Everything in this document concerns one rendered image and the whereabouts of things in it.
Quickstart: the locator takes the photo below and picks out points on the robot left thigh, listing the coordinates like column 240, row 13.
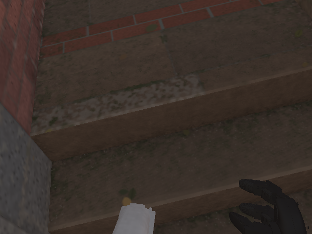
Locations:
column 135, row 219

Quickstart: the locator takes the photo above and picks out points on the robot right hand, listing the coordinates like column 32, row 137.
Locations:
column 285, row 218

